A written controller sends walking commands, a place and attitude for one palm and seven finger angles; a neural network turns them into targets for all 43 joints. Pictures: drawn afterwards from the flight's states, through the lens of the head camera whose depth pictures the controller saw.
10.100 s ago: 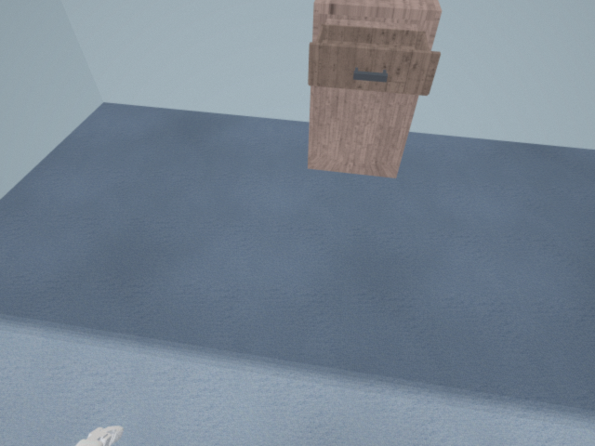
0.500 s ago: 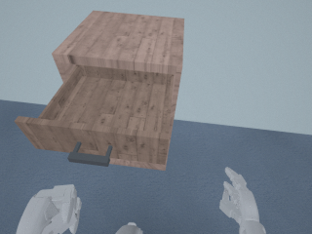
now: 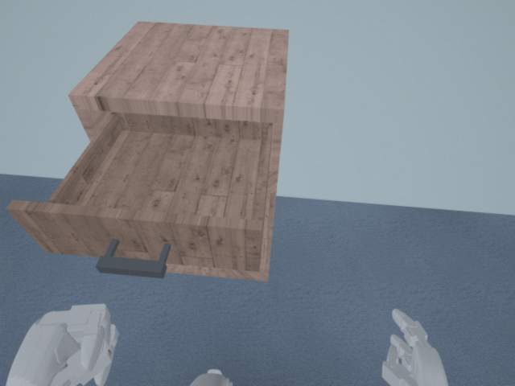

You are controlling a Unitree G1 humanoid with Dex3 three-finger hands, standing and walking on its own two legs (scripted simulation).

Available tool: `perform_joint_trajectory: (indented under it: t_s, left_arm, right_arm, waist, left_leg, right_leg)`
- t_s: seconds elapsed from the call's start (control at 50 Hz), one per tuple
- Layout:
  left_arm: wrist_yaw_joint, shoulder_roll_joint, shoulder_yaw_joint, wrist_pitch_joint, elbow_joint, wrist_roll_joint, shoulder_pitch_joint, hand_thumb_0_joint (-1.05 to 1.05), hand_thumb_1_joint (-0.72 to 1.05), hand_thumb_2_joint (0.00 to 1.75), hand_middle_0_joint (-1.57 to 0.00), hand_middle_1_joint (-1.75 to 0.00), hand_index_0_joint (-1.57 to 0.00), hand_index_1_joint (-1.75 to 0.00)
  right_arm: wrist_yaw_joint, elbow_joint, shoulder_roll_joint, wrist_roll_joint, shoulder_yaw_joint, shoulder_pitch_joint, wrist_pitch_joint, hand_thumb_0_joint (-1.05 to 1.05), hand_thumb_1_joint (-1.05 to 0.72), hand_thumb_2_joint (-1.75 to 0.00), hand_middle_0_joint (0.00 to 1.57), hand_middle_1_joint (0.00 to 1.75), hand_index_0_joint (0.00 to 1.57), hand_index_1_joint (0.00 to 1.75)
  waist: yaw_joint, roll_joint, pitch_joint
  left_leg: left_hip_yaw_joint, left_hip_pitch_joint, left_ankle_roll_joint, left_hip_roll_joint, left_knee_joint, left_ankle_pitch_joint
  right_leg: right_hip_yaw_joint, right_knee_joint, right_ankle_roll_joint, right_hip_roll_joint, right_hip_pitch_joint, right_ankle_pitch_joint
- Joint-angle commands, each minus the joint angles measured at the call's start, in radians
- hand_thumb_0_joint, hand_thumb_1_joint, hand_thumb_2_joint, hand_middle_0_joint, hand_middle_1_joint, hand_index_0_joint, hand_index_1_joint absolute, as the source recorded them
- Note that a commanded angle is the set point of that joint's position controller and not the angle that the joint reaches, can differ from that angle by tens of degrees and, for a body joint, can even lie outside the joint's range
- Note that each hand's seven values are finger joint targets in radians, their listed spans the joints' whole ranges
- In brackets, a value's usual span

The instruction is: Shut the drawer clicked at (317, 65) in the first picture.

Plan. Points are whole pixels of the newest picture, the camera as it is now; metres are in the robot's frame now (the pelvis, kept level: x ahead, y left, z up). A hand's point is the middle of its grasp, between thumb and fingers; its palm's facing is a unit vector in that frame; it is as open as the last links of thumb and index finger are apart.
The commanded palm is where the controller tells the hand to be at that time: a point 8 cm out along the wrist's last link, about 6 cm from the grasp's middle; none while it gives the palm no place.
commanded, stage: raise the hand and make a fist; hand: left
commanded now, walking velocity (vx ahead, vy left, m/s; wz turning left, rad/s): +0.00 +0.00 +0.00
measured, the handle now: (136, 256) +0.33 +0.24 -0.01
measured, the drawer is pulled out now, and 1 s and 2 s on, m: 0.29 0.29 0.29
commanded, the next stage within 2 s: bring the fist close to the handle in 0.04 s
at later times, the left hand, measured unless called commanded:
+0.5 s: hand (114, 344) +0.17 +0.20 +0.05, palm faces -0.02 -1.00 -0.07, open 3.3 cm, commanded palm +0.14 +0.26 +0.06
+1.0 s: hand (137, 329) +0.20 +0.19 +0.01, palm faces -0.06 -1.00 -0.04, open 3.3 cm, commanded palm +0.19 +0.25 +0.01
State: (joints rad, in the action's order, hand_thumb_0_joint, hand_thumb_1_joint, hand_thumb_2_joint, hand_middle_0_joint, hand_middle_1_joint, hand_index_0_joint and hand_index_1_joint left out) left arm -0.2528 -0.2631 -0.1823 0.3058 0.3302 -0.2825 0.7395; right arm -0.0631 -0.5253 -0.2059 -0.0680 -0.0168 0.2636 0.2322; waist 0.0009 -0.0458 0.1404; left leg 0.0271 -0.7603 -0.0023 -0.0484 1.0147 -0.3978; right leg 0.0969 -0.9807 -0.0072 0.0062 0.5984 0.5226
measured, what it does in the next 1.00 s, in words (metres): stands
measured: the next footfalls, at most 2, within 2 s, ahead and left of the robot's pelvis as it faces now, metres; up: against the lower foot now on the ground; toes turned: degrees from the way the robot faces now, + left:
none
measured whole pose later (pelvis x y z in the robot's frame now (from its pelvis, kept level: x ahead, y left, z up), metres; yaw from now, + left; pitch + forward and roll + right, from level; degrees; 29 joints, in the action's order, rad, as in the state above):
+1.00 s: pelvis -0.01 +0.01 -0.04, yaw -1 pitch +16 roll -4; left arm -0.27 -0.23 -0.16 0.41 0.07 -0.26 0.43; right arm -0.05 -0.54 -0.20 -0.02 0.00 0.19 0.19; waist 0.02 -0.03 0.16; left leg 0.03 -1.07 0.02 -0.04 1.24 -0.45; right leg 0.09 -1.21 0.01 0.02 0.90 0.59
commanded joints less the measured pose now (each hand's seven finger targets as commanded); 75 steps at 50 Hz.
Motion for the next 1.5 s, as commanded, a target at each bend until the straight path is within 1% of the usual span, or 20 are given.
perform_joint_trajectory:
  t_s: [0.0, 0.12, 0.18, 0.24, 0.32, 0.42, 0.5, 0.62, 0.68, 0.78, 0.86, 0.92, 0.98, 1.02, 1.08, 1.18, 1.24, 1.32, 1.38, 1.48]
  left_arm:
    - [-0.021, -0.08, -0.072, 0.067, 0.153, -0.026, 0.044, 0.0, 0.9, 0.9, -1.4, -1.6, -1.4, -1.6]
    - [-0.043, -0.133, -0.142, 0.056, 0.133, -0.043, 0.011, 0.0, 0.9, 0.9, -1.4, -1.6, -1.4, -1.6]
    - [-0.055, -0.143, -0.174, 0.077, 0.057, -0.054, -0.044, 0.0, 0.9, 0.9, -1.4, -1.6, -1.4, -1.6]
    - [-0.095, -0.113, -0.166, 0.104, 0.003, -0.073, -0.055, 0.0, 0.9, 0.9, -1.4, -1.6, -1.4, -1.6]
    - [-0.15, -0.131, -0.186, 0.133, -0.037, -0.084, -0.072, 0.0, 0.9, 0.9, -1.4, -1.6, -1.4, -1.6]
    - [-0.175, -0.132, -0.191, 0.163, -0.071, -0.091, -0.108, 0.0, 0.9, 0.9, -1.4, -1.6, -1.4, -1.6]
    - [-0.163, -0.121, -0.203, 0.175, -0.111, -0.09, -0.108, 0.0, 0.9, 0.9, -1.4, -1.6, -1.4, -1.6]
    - [-0.142, -0.075, -0.123, 0.189, -0.076, -0.071, -0.143, 0.0, 0.9, 0.9, -1.4, -1.6, -1.4, -1.6]
    - [-0.118, -0.099, -0.133, 0.193, -0.091, -0.054, -0.194, 0.0, 0.9, 0.9, -1.4, -1.6, -1.4, -1.6]
    - [-0.071, -0.101, -0.12, 0.195, -0.074, -0.031, -0.245, 0.0, 0.9, 0.9, -1.4, -1.6, -1.4, -1.6]
    - [-0.036, -0.067, -0.048, 0.183, -0.04, -0.007, -0.299, 0.0, 0.9, 0.9, -1.4, -1.6, -1.4, -1.6]
    - [-0.007, -0.052, -0.009, 0.167, -0.049, 0.018, -0.335, 0.0, 0.9, 0.9, -1.4, -1.6, -1.4, -1.6]
    - [0.023, -0.069, -0.017, 0.158, -0.065, 0.037, -0.357, 0.0, 0.9, 0.9, -1.4, -1.6, -1.4, -1.6]
    - [0.039, -0.052, 0.006, 0.153, -0.065, 0.044, -0.358, 0.0, 0.9, 0.9, -1.4, -1.6, -1.4, -1.6]
    - [0.063, -0.092, -0.035, 0.15, -0.096, 0.052, -0.385, 0.0, 0.9, 0.9, -1.4, -1.6, -1.4, -1.6]
    - [0.075, -0.108, -0.059, 0.165, -0.044, 0.041, -0.353, 0.0, 0.9, 0.9, -1.4, -1.6, -1.4, -1.6]
    - [0.073, -0.074, -0.007, 0.166, 0.011, 0.039, -0.349, 0.0, 0.9, 0.9, -1.4, -1.6, -1.4, -1.6]
    - [0.065, -0.063, -0.001, 0.15, -0.057, 0.041, -0.342, 0.0, 0.9, 0.9, -1.4, -1.6, -1.4, -1.6]
    - [0.062, -0.07, -0.014, 0.148, -0.086, 0.043, -0.315, 0.0, 0.9, 0.9, -1.4, -1.6, -1.4, -1.6]
    - [0.057, -0.116, -0.076, 0.178, -0.035, 0.028, -0.287, 0.0, 0.9, 0.9, -1.4, -1.6, -1.4, -1.6]
  right_arm:
    - [-0.003, 0.175, -0.106, -0.008, -0.045, -0.138, 0.077, 0.0, -0.9, -0.9, 0.2, 0.3, 0.2, 0.3]
    - [-0.016, 0.161, -0.1, -0.008, -0.051, -0.14, 0.075, 0.0, -0.9, -0.9, 0.2, 0.3, 0.2, 0.3]
    - [-0.027, 0.134, -0.104, -0.002, -0.049, -0.143, 0.066, 0.0, -0.9, -0.9, 0.2, 0.3, 0.2, 0.3]
    - [-0.028, 0.125, -0.109, 0.002, -0.05, -0.136, 0.067, 0.0, -0.9, -0.9, 0.2, 0.3, 0.2, 0.3]
    - [-0.025, 0.107, -0.115, 0.008, -0.057, -0.137, 0.077, 0.0, -0.9, -0.9, 0.2, 0.3, 0.2, 0.3]
    - [-0.018, 0.089, -0.118, 0.016, -0.064, -0.137, 0.082, 0.0, -0.9, -0.9, 0.2, 0.3, 0.2, 0.3]
    - [-0.013, 0.086, -0.117, 0.02, -0.072, -0.148, 0.071, 0.0, -0.9, -0.9, 0.2, 0.3, 0.2, 0.3]
    - [0.002, 0.104, -0.122, 0.027, -0.073, -0.153, 0.065, 0.0, -0.9, -0.9, 0.2, 0.3, 0.2, 0.3]
    - [0.001, 0.099, -0.129, 0.03, -0.071, -0.158, 0.057, 0.0, -0.9, -0.9, 0.2, 0.3, 0.2, 0.3]
    - [-0.001, 0.116, -0.136, 0.033, -0.065, -0.154, 0.039, 0.0, -0.9, -0.9, 0.2, 0.3, 0.2, 0.3]
    - [0.004, 0.136, -0.143, 0.037, -0.053, -0.147, 0.029, 0.0, -0.9, -0.9, 0.2, 0.3, 0.2, 0.3]
    - [0.004, 0.149, -0.151, 0.041, -0.047, -0.136, 0.015, 0.0, -0.9, -0.9, 0.2, 0.3, 0.2, 0.3]
    - [0.006, 0.152, -0.156, 0.046, -0.044, -0.132, 0.001, 0.0, -0.9, -0.9, 0.2, 0.3, 0.2, 0.3]
    - [0.01, 0.167, -0.155, 0.048, -0.042, -0.128, -0.01, 0.0, -0.9, -0.9, 0.2, 0.3, 0.2, 0.3]
    - [0.01, 0.162, -0.159, 0.051, -0.042, -0.124, -0.03, 0.0, -0.9, -0.9, 0.2, 0.3, 0.2, 0.3]
    - [0.016, 0.178, -0.153, 0.05, -0.045, -0.116, -0.051, 0.0, -0.9, -0.9, 0.2, 0.3, 0.2, 0.3]
    - [0.02, 0.182, -0.148, 0.047, -0.044, -0.113, -0.056, 0.0, -0.9, -0.9, 0.2, 0.3, 0.2, 0.3]
    - [0.015, 0.166, -0.152, 0.044, -0.048, -0.107, -0.07, 0.0, -0.9, -0.9, 0.2, 0.3, 0.2, 0.3]
    - [0.012, 0.164, -0.151, 0.043, -0.051, -0.109, -0.076, 0.0, -0.9, -0.9, 0.2, 0.3, 0.2, 0.3]
    - [0.01, 0.164, -0.139, 0.045, -0.058, -0.109, -0.079, 0.0, -0.9, -0.9, 0.2, 0.3, 0.2, 0.3]
  waist:
    - [-0.011, -0.014, 0.035]
    - [-0.018, 0.021, 0.051]
    - [-0.006, 0.053, 0.01]
    - [-0.001, 0.046, 0.041]
    - [-0.001, 0.029, 0.11]
    - [0.005, 0.03, 0.13]
    - [-0.004, 0.032, 0.137]
    - [0.0, -0.018, 0.181]
    - [0.007, -0.012, 0.15]
    - [0.003, -0.029, 0.175]
    - [0.015, -0.064, 0.194]
    - [0.03, -0.037, 0.196]
    - [0.021, -0.05, 0.207]
    - [0.018, -0.041, 0.225]
    - [0.012, -0.039, 0.224]
    - [-0.006, -0.045, 0.302]
    - [0.008, -0.081, 0.316]
    - [0.036, -0.012, 0.247]
    - [0.031, -0.01, 0.233]
    - [0.007, -0.022, 0.296]
  left_leg:
    - [0.01, 0.169, 0.031, 0.038, -0.169, 0.035]
    - [0.0, 0.166, 0.033, 0.042, -0.153, 0.09]
    - [-0.001, 0.139, 0.032, 0.043, -0.129, 0.098]
    - [-0.002, 0.14, 0.031, 0.046, -0.11, 0.135]
    - [-0.002, 0.146, 0.032, 0.047, -0.077, 0.205]
    - [0.003, 0.132, 0.035, 0.047, -0.054, 0.235]
    - [0.003, 0.108, 0.034, 0.044, -0.046, 0.225]
    - [0.009, 0.1, 0.037, 0.039, -0.029, 0.193]
    - [0.019, 0.053, 0.035, 0.033, -0.018, 0.124]
    - [0.033, 0.021, 0.031, 0.028, -0.014, 0.03]
    - [0.049, 0.021, 0.026, 0.025, -0.019, -0.041]
    - [0.068, 0.002, 0.026, 0.02, -0.019, -0.099]
    - [0.082, -0.016, 0.023, 0.019, -0.019, -0.137]
    - [0.082, -0.018, 0.021, 0.02, -0.013, -0.133]
    - [0.076, -0.051, 0.021, 0.02, 0.004, -0.137]
    - [0.057, -0.025, 0.021, 0.019, 0.026, -0.037]
    - [0.05, 0.015, 0.021, 0.016, 0.035, 0.021]
    - [0.049, -0.047, 0.026, 0.019, 0.052, -0.007]
    - [0.042, -0.065, 0.028, 0.022, 0.063, 0.005]
    - [0.025, -0.043, 0.03, 0.023, 0.086, 0.1]
  right_leg:
    - [-0.041, 0.223, -0.011, -0.03, 0.067, -0.052]
    - [-0.076, 0.244, -0.004, -0.022, 0.03, -0.11]
    - [-0.096, 0.256, 0.002, -0.02, 0.039, -0.122]
    - [-0.104, 0.238, 0.009, -0.013, 0.038, -0.202]
    - [-0.121, 0.207, 0.022, 0.003, 0.007, -0.358]
    - [-0.112, 0.17, 0.02, 0.001, 0.027, -0.4]
    - [-0.088, 0.136, 0.008, -0.011, 0.063, -0.341]
    - [-0.05, 0.073, -0.006, -0.023, 0.148, -0.242]
    - [-0.043, 0.057, -0.011, -0.03, 0.202, -0.149]
    - [-0.028, 0.014, -0.017, -0.034, 0.267, -0.049]
    - [-0.015, -0.02, -0.017, -0.031, 0.32, -0.014]
    - [-0.006, -0.046, -0.015, -0.033, 0.362, 0.009]
    - [-0.004, -0.069, -0.019, -0.032, 0.38, 0.022]
    - [-0.001, -0.081, -0.019, -0.029, 0.39, 0.019]
    - [-0.007, -0.088, -0.021, -0.033, 0.396, 0.023]
    - [-0.012, -0.09, -0.026, -0.037, 0.35, -0.024]
    - [-0.011, -0.085, -0.023, -0.033, 0.351, -0.061]
    - [-0.009, -0.074, -0.016, -0.039, 0.366, -0.044]
    - [-0.013, -0.074, -0.019, -0.041, 0.361, -0.052]
    - [-0.025, -0.078, -0.021, -0.039, 0.304, -0.13]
